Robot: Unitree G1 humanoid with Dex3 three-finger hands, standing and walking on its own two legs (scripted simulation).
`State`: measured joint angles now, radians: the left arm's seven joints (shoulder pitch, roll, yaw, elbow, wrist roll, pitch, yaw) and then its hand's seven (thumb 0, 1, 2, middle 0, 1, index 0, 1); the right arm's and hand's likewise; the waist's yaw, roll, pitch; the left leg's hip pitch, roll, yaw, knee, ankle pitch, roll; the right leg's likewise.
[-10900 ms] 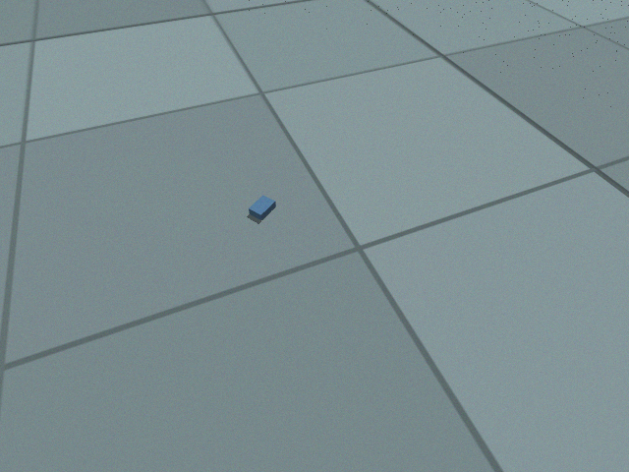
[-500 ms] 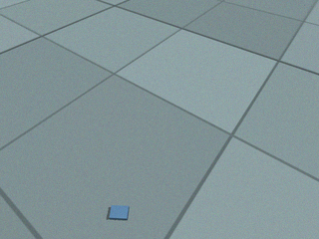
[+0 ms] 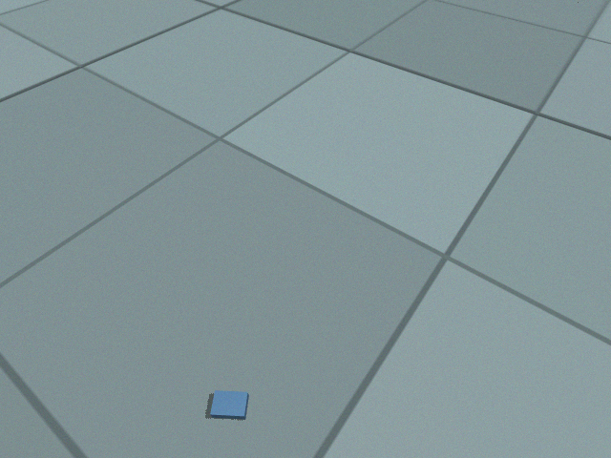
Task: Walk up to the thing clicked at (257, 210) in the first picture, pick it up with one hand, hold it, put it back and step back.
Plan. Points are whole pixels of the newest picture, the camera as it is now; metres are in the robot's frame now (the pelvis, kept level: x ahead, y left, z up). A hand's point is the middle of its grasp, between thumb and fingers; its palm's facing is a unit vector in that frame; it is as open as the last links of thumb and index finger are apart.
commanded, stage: stand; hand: left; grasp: from above
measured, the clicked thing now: (230, 404) +0.40 +0.24 -0.77
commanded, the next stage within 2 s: rise first in 1.46 s
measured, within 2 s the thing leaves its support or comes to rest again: neither
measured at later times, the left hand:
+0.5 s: hand out of the picture +0.07 +0.25 -0.16, palm faces -0.02 -0.94 -0.34, open 7.3 cm
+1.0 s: hand out of the picture +0.07 +0.25 -0.16, palm faces -0.02 -0.94 -0.34, open 7.3 cm
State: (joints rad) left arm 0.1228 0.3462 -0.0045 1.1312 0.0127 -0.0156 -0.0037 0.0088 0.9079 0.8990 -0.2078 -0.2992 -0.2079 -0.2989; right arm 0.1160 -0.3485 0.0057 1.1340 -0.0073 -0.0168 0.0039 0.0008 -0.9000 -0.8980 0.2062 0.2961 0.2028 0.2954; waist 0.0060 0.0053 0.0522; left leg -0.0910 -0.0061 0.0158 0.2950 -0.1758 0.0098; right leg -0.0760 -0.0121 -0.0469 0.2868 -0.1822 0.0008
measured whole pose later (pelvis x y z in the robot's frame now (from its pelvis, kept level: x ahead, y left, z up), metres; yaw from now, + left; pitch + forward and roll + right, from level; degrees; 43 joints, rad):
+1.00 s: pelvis +0.00 +0.00 +0.00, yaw +0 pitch -2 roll +0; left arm 0.12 0.34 0.00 1.13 0.01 -0.02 0.00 0.01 0.91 0.90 -0.21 -0.30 -0.21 -0.30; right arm 0.11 -0.35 0.01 1.13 -0.01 -0.02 0.00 0.00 -0.90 -0.90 0.21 0.30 0.20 0.30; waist 0.01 0.01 0.05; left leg -0.08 -0.01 0.01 0.30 -0.18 0.01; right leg -0.07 -0.01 -0.05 0.28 -0.19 0.00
